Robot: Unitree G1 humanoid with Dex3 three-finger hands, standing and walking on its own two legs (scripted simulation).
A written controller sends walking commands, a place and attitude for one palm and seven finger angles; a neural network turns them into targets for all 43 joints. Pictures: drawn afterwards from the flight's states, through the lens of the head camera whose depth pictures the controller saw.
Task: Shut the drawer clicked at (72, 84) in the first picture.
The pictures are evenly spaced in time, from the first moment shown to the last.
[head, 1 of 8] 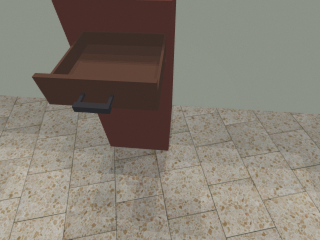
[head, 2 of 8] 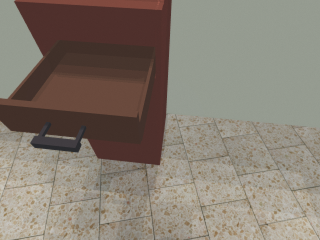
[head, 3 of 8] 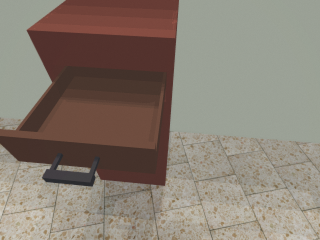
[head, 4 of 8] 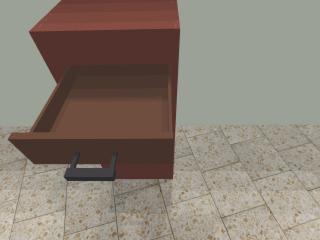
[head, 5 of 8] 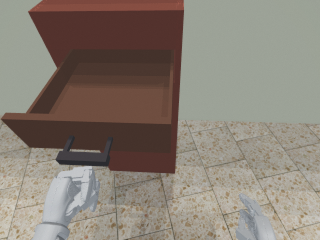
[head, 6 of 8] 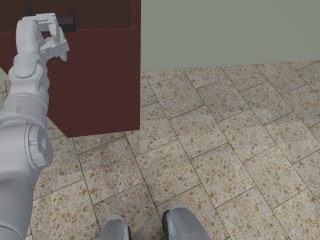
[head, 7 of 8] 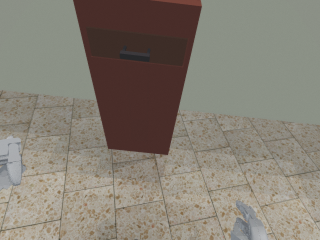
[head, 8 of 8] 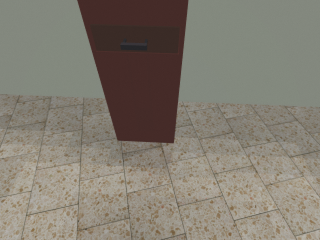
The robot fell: no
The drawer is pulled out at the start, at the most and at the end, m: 0.30 0.30 0.00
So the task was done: yes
